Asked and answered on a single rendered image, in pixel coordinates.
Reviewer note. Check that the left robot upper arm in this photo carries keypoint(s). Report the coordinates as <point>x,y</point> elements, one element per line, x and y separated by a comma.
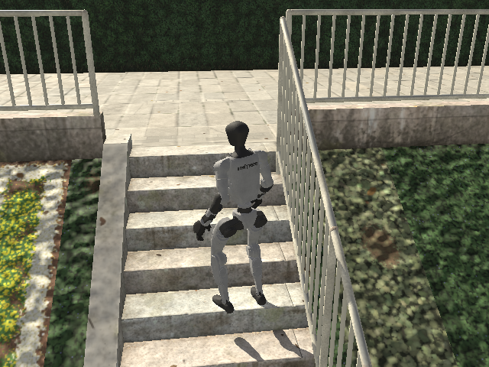
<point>221,168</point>

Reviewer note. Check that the robot left foot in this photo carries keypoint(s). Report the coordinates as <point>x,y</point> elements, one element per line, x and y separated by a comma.
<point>228,307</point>

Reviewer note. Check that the robot right forearm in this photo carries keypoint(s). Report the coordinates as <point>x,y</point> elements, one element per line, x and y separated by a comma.
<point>262,191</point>

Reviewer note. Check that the right robot upper arm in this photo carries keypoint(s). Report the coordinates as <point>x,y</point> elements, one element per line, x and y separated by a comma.
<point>267,180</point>

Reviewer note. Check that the robot left shin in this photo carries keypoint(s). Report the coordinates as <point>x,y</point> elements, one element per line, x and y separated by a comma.
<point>220,275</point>

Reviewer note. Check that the robot right hand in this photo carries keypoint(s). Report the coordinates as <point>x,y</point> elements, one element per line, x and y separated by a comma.
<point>257,203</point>

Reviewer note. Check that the robot left forearm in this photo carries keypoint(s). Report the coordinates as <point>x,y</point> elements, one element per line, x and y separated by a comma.
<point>212,211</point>

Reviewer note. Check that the robot left hand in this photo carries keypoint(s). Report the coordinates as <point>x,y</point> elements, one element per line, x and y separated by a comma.
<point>199,229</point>

